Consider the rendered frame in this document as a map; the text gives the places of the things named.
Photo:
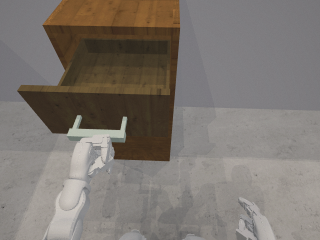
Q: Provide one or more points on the left robot shin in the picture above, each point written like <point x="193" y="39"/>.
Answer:
<point x="135" y="231"/>

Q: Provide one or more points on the handle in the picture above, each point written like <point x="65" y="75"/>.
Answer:
<point x="116" y="136"/>

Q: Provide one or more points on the cabinet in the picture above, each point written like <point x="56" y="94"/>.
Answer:
<point x="73" y="20"/>

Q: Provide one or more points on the drawer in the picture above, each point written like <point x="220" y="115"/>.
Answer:
<point x="108" y="79"/>

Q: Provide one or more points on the right robot hand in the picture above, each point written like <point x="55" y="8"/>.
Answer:
<point x="259" y="227"/>

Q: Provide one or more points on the left robot hand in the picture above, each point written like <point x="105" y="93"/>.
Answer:
<point x="96" y="149"/>

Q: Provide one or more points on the robot left forearm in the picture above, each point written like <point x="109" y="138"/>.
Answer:
<point x="70" y="208"/>

